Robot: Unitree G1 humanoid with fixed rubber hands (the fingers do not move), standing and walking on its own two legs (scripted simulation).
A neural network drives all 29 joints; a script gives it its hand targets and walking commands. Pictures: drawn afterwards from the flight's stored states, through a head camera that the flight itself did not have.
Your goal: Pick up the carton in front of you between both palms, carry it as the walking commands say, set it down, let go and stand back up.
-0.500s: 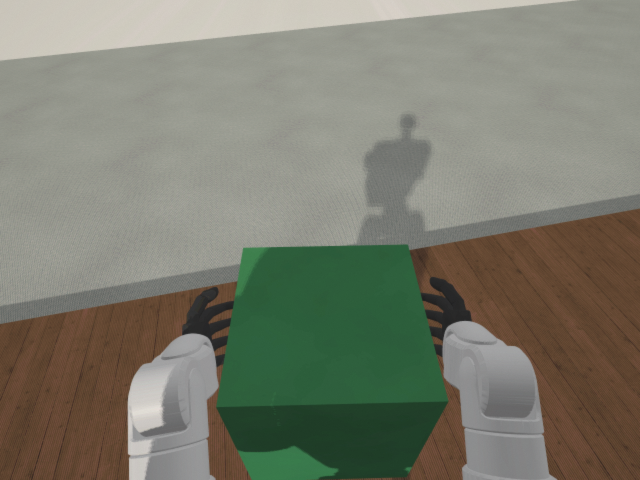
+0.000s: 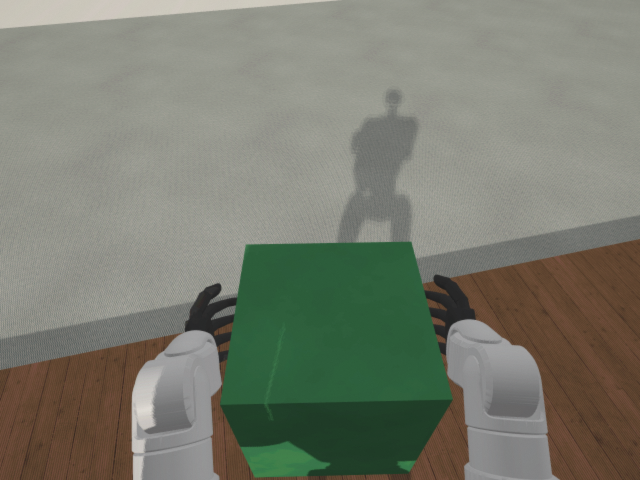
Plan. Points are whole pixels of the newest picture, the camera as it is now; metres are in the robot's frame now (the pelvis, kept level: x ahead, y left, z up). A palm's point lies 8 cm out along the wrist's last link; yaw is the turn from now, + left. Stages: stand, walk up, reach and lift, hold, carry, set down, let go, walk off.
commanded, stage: carry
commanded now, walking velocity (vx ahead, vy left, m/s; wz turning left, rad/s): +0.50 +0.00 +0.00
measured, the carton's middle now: (330, 363) +0.27 +0.00 +0.00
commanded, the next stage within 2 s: none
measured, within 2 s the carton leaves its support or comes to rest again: neither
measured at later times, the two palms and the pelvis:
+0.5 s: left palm (240, 140) +0.62 +0.14 +0.11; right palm (412, 131) +0.64 -0.16 +0.11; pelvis +0.33 -0.02 -0.01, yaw +3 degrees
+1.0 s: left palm (257, 54) +1.02 +0.15 +0.09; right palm (380, 50) +1.02 -0.15 +0.10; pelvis +0.65 +0.01 +0.00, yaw +2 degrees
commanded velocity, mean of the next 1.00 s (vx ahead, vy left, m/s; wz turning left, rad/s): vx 0.50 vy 0.00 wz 0.00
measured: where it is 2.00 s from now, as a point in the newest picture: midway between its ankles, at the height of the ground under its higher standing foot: (326, 237)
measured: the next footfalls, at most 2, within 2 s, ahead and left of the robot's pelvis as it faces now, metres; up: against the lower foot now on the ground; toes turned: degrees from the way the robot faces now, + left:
right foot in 0.44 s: +0.48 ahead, -0.09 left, +0.00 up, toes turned -8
left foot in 0.92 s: +0.76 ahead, +0.08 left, +0.00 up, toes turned +6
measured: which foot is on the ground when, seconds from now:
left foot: down 0.00-0.46, up 0.48-0.90, down 0.92-1.00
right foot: up 0.00-0.42, down 0.44-0.94, up 0.96-1.00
